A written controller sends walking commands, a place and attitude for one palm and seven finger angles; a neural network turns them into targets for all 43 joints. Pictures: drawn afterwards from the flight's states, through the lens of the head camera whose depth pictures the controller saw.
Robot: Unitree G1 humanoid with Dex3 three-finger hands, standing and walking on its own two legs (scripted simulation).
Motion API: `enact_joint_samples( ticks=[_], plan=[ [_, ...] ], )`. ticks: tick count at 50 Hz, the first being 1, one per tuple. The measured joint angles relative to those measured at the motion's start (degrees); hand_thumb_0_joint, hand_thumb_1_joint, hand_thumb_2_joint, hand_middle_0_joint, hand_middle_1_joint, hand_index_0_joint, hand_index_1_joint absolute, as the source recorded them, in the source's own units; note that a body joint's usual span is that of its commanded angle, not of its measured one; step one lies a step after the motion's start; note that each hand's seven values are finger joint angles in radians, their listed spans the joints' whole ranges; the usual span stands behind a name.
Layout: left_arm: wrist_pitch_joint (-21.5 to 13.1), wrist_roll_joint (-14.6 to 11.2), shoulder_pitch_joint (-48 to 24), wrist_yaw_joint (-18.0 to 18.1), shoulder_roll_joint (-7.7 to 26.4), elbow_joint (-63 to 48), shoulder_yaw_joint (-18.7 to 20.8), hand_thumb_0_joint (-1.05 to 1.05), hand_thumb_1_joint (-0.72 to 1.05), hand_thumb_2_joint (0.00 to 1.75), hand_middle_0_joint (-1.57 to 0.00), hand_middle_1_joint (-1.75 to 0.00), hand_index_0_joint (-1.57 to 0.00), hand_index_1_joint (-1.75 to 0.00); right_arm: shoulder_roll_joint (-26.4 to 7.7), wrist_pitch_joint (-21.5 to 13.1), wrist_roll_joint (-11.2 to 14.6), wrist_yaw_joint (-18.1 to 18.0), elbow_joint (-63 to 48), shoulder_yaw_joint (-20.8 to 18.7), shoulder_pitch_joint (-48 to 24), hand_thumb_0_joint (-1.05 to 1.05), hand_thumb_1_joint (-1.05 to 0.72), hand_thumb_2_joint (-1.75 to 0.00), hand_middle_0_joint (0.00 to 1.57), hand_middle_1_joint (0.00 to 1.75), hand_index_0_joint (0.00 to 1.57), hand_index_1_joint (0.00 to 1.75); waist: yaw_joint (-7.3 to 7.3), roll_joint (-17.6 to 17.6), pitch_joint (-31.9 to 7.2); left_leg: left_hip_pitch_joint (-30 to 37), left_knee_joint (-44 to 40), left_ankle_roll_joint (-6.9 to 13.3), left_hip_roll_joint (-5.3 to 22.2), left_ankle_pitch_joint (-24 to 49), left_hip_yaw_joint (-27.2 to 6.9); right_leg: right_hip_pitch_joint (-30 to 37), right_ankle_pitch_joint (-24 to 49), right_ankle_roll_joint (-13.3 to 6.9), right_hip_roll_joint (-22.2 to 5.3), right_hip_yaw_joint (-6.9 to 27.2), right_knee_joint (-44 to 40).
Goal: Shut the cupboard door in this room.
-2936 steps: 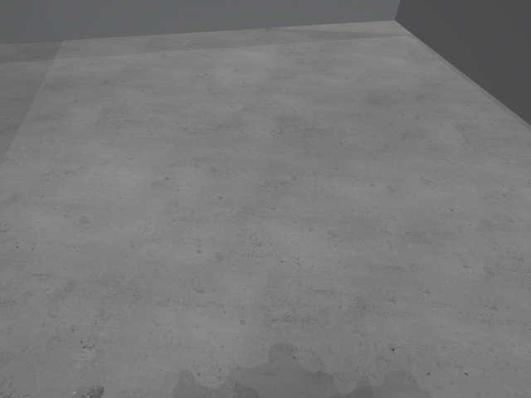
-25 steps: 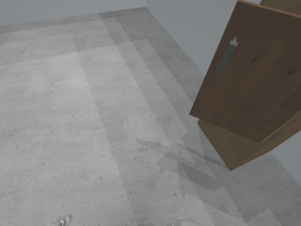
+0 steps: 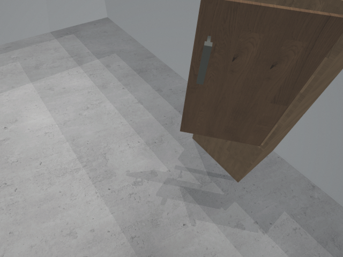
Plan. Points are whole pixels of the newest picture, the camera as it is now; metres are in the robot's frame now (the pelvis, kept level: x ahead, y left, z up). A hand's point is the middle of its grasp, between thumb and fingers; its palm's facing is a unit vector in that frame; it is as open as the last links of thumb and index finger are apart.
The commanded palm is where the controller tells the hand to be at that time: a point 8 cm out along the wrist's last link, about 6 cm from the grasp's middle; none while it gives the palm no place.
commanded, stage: turn to face it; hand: left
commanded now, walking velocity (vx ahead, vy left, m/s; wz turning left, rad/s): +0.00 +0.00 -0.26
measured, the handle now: (204, 60) +0.66 -0.06 +0.09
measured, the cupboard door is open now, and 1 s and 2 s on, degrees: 40 40 40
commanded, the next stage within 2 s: take the last steps up to it in 0.12 s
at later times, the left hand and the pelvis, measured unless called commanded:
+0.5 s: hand out of the picture +0.10 +0.16 -0.15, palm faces -0.11 -0.97 -0.21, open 7.4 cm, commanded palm none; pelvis +0.03 -0.02 +0.01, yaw -8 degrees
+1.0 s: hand (154, 196) +0.30 +0.06 -0.15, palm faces -0.30 -0.94 -0.19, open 7.4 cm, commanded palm none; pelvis +0.15 -0.10 +0.01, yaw -14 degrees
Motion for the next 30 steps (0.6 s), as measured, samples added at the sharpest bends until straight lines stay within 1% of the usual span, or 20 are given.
enact_joint_samples(
  ticks=[1,2,4,6,8,12,14,16,17,18,19,20,22,24,25,27,29,30],
  plan=[
    [0.32,-0.03,-0.05,0.04,0.32,0.25,0.19,0.01,0.9,0.9,-0.2,-0.3,-0.2,-0.3,0.51,-0.22,-0.28,-0.07,0.08,0.35,0.09,0.01,-0.91,-0.9,0.2,0.3,0.2,0.3,0.17,-0.51,0.08,0.18,0.51,1.15,0.14,-0.89,0.72,-1.61,-3.7,-0.1,0.22,-0.06,4.89],
    [0.59,0.03,-0.07,-0.01,0.58,0.54,0.4,0.01,0.9,0.9,-0.2,-0.3,-0.2,-0.3,0.96,-0.38,-0.52,-0.19,0.14,0.68,0.29,0.01,-0.91,-0.9,0.2,0.3,0.2,0.3,0.2,-0.71,0.09,0.64,0.24,1.79,0.42,-1.44,1.3,-3.38,-5.91,-0.09,0.53,-0.41,10.44],
    [0.81,0.11,-0.26,-0.33,0.93,1.03,0.82,0.01,0.91,0.9,-0.2,-0.3,-0.2,-0.3,1.71,-0.47,-0.83,-0.47,0.3,1.11,0.93,0.01,-0.91,-0.9,0.2,0.3,0.21,0.3,0.06,-0.63,0.19,2.04,-1.9,2.17,0.92,-1.07,1.99,-6.05,-6.47,0.21,0.55,-1.86,19.17],
    [0.79,0.11,-0.49,-0.62,1.01,1.14,1.05,0.01,0.91,0.9,-0.2,-0.3,-0.2,-0.3,2.17,-0.4,-0.95,-0.68,0.85,1.35,1.48,0.01,-0.91,-0.9,0.2,0.3,0.21,0.3,0.12,-0.19,0.4,3.53,-4.61,2.01,1.43,0.28,2.54,-6.87,-5.75,0.57,-0.03,-3.47,21.79],
    [0.78,0.09,-0.64,-0.73,0.89,1.08,1.05,0.01,0.91,0.9,-0.2,-0.3,-0.2,-0.3,2.4,-0.29,-0.97,-0.73,1.6,1.3,1.87,0.01,-0.91,-0.9,0.2,0.3,0.21,0.3,0.13,0.5,0.54,4.64,-6.64,2.01,1.99,1.25,3.14,-6.24,-5.33,0.78,-0.62,-4.71,19.63],
    [0.6,0.1,-1.1,-0.67,0.31,1.26,0.7,0.01,0.91,0.9,-0.2,-0.3,-0.2,-0.3,2.32,0.0,-0.88,-0.56,3.27,0.68,2.55,0.01,-0.9,-0.9,0.2,0.3,0.21,0.3,-0.44,1.97,0.72,5.5,-7.61,1.49,3.0,1.54,4.28,-2.59,-4.25,0.49,-1.19,-6.34,9.61],
    [0.34,0.1,-1.21,-0.67,-0.07,1.44,0.54,0.01,0.91,0.9,-0.2,-0.3,-0.2,-0.3,2.03,0.3,-0.78,-0.42,4.11,0.28,3.04,0.01,-0.9,-0.9,0.2,0.3,0.21,0.3,-0.72,2.55,0.55,5.35,-6.58,0.99,3.43,0.87,4.88,0.04,-1.28,0.08,-1.15,-7.06,3.55],
    [-0.11,0.26,-0.65,-0.92,-0.21,1.43,0.41,0.0,0.91,0.9,-0.2,-0.3,-0.2,-0.3,1.72,0.7,-0.59,-0.22,4.89,-0.18,3.96,0.01,-0.9,-0.9,0.2,0.3,0.21,0.3,-0.76,2.61,-0.25,4.77,-4.27,0.26,3.69,-0.63,5.66,3.87,2.4,-0.7,-1.12,-7.5,-4.66],
    [-0.51,0.46,-0.09,-1.02,-0.1,1.38,0.38,0.0,0.91,0.9,-0.2,-0.3,-0.2,-0.3,1.58,0.9,-0.42,-0.09,5.19,-0.39,4.55,0.01,-0.9,-0.9,0.2,0.3,0.21,0.3,-0.59,2.14,-1.03,4.01,-2.33,-0.1,3.57,-2.02,6.3,5.21,2.95,-1.79,-1.37,-6.67,-8.27],
    [-0.82,0.65,0.0,-0.95,-0.68,1.95,0.34,0.0,0.91,0.9,-0.2,-0.3,-0.2,-0.3,1.0,1.3,-0.29,0.0,5.8,-0.71,4.65,0.01,-0.9,-0.9,0.2,0.3,0.21,0.3,-0.63,3.12,-1.15,2.97,0.81,-0.47,3.87,-6.14,5.35,5.06,3.58,-2.35,-0.76,-6.7,-7.79],
    [-1.07,0.69,0.31,-0.88,-1.31,2.31,0.15,0.0,0.91,0.9,-0.2,-0.3,-0.2,-0.3,0.42,1.85,-0.28,0.05,6.37,-0.97,4.78,0.01,-0.9,-0.9,0.2,0.3,0.21,0.3,-0.71,4.02,-1.36,1.34,5.15,-0.64,3.48,-9.88,3.46,5.16,3.57,-2.67,-0.28,-6.97,-7.26],
    [-1.43,0.69,0.96,-0.73,-1.85,2.49,0.04,0.0,0.91,0.9,-0.2,-0.3,-0.2,-0.3,-0.02,2.34,-0.29,0.1,6.88,-1.17,4.82,0.01,-0.91,-0.9,0.2,0.3,0.21,0.3,-0.55,4.4,-1.67,-0.51,10.08,-0.71,2.74,-11.84,1.93,5.62,3.54,-2.98,-0.03,-6.98,-7.56],
    [-2.09,0.67,2.62,-0.35,-2.5,2.86,-0.07,0.0,0.91,0.9,-0.2,-0.3,-0.2,-0.3,-0.5,2.51,-0.39,0.34,7.33,-1.43,4.58,0.01,-0.91,-0.9,0.2,0.3,0.21,0.3,-0.23,4.14,-2.05,-3.77,17.67,-0.99,1.57,-11.85,0.71,7.13,4.03,-3.42,0.11,-6.43,-9.61],
    [-2.44,0.73,4.01,-0.18,-2.68,3.65,-0.21,0.0,0.91,0.9,-0.2,-0.3,-0.2,-0.3,-0.62,1.94,-0.52,0.6,6.85,-1.59,4.23,0.01,-0.91,-0.9,0.2,0.3,0.21,0.3,-0.45,3.42,-2.13,-5.89,19.97,-1.48,1.31,-10.05,0.94,8.64,4.7,-3.39,0.09,-6.11,-11.72],
    [-2.54,0.77,4.51,-0.16,-2.68,4.15,-0.28,0.0,0.91,0.9,-0.2,-0.3,-0.2,-0.3,-0.59,1.6,-0.54,0.7,6.44,-1.65,4.05,0.01,-0.91,-0.9,0.2,0.3,0.2,0.3,-0.6,3.06,-2.1,-6.44,19.35,-1.63,1.39,-9.07,1.2,9.28,4.83,-3.31,0.13,-6.09,-12.5],
    [-2.61,0.86,5.27,-0.26,-2.57,5.11,-0.35,0.0,0.9,0.9,-0.2,-0.3,-0.2,-0.3,-0.38,0.97,-0.54,0.78,5.66,-1.66,3.61,0.01,-0.91,-0.9,0.2,0.3,0.2,0.3,-0.7,2.35,-2.02,-6.49,15.54,-1.73,1.63,-7.6,1.7,10.16,4.57,-3.16,0.33,-6.06,-13.28],
    [-2.52,0.88,5.76,-0.45,-2.3,5.95,-0.27,0.0,0.9,0.9,-0.2,-0.3,-0.2,-0.3,-0.02,0.23,-0.52,0.65,5.02,-1.47,3.15,0.01,-0.91,-0.9,0.2,0.3,0.2,0.3,-0.55,1.51,-1.78,-4.93,9.18,-1.63,1.63,-5.87,2.08,10.62,3.5,-2.91,0.57,-5.86,-12.73],
    [-2.42,0.8,5.98,-0.55,-2.12,6.34,-0.18,0.0,0.9,0.9,-0.2,-0.3,-0.2,-0.3,0.17,-0.34,-0.53,0.53,4.73,-1.3,3.04,0.01,-0.91,-0.9,0.2,0.3,0.2,0.3,-0.51,1.06,-1.63,-3.35,4.92,-1.62,1.51,-3.83,2.37,10.62,2.49,-2.7,0.67,-5.71,-11.63]
  ],
)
